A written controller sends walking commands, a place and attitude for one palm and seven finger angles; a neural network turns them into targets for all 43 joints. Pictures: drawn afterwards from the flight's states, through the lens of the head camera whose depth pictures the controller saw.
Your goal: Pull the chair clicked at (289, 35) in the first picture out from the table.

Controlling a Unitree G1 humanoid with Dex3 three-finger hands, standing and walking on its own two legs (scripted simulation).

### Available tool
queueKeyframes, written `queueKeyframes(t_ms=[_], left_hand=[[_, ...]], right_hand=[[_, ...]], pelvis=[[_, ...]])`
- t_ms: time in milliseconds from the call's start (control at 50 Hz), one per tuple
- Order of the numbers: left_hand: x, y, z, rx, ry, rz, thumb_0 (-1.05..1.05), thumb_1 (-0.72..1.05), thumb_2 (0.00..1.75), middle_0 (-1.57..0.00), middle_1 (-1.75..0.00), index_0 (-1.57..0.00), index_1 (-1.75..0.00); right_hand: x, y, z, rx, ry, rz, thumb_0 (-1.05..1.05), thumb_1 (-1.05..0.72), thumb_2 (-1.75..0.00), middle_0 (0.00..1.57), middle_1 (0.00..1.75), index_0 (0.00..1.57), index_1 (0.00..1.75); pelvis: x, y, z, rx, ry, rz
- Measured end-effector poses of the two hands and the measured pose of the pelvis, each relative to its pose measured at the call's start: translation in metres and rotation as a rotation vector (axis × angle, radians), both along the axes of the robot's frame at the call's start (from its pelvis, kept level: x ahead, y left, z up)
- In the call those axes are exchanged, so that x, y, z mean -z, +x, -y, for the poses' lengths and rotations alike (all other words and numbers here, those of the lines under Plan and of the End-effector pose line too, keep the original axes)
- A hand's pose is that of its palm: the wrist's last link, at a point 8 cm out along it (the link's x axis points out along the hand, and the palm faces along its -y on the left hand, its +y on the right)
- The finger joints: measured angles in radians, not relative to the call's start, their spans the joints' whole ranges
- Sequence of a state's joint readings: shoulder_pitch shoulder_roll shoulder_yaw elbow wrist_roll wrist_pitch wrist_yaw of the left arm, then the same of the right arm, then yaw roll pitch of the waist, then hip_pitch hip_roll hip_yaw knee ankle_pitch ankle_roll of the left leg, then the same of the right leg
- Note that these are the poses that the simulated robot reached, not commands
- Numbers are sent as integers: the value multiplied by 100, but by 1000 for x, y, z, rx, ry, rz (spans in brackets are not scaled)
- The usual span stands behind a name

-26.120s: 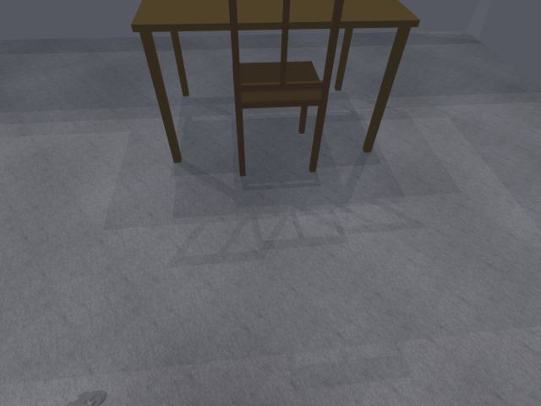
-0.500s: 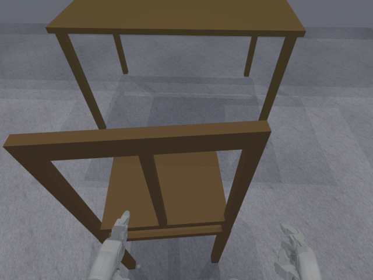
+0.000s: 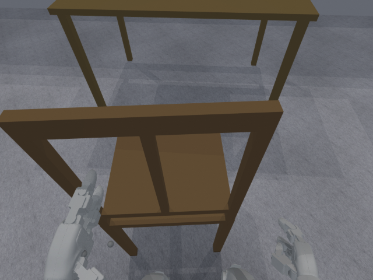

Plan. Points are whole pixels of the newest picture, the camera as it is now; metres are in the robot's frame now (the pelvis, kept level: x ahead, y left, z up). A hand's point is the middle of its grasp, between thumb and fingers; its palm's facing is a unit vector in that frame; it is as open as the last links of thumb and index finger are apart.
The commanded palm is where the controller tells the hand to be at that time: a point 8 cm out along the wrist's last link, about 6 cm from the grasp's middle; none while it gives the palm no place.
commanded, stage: draw the hand back to the body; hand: left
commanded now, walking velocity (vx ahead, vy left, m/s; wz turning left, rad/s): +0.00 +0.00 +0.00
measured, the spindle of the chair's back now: (158, 180) +0.33 +0.09 +0.01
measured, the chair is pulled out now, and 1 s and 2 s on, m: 0.70 0.70 0.70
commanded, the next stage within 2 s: step back with the hand held close in 1.22 s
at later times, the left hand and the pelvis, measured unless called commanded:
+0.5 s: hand (36, 209) +0.20 +0.23 +0.16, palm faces +0.34 -0.86 -0.39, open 14.2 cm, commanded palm +0.16 +0.27 +0.19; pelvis +0.03 +0.01 +0.06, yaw +1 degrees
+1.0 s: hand out of the picture +0.24 +0.28 +0.23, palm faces +0.48 -0.77 -0.43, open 7.9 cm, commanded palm +0.19 +0.31 +0.25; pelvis +0.05 +0.01 +0.08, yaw -1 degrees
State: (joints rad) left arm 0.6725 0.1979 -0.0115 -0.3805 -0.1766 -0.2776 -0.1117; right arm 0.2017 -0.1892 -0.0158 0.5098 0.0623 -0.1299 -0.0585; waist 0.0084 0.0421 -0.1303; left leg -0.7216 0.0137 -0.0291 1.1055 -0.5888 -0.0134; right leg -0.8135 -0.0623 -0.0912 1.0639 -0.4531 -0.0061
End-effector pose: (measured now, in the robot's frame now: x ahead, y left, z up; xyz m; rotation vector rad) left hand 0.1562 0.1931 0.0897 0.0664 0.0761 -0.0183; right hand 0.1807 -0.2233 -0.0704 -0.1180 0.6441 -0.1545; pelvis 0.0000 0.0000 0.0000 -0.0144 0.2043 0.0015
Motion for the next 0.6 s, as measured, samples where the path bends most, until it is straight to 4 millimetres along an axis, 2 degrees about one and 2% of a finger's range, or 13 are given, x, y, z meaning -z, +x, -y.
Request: queueKeyframes(t_ms=[60,160,220,360,600], left_hand=[[-9,-3,-10,-22,8,-31,-1,-54,20,-1,0,0,0],[-35,-2,-27,-66,25,30,-1,-51,21,-1,-1,-1,-1],[-45,0,-38,-139,164,-19,-1,-46,24,-2,-2,-1,-2],[-64,-5,-59,-309,295,-116,-1,-26,34,-5,-6,-4,-6],[-112,16,-86,-420,359,22,0,16,54,-11,-15,-10,-14]], right_hand=[[-6,0,-2,17,7,6,2,-90,-90,21,30,20,30],[-19,2,-2,13,-9,26,2,-90,-90,21,30,20,30],[-28,4,-1,11,-31,15,2,-90,-90,21,30,20,30],[-50,15,-2,4,-56,13,2,-90,-90,20,30,20,30],[-71,42,-15,-62,-47,40,1,-90,-90,20,30,20,30]], pelvis=[[-7,2,0,-3,-2,15],[-18,7,-1,-14,-9,36],[-28,11,-2,-10,-6,67],[-50,24,-5,-12,-1,148],[-70,39,-7,-6,1,224]])
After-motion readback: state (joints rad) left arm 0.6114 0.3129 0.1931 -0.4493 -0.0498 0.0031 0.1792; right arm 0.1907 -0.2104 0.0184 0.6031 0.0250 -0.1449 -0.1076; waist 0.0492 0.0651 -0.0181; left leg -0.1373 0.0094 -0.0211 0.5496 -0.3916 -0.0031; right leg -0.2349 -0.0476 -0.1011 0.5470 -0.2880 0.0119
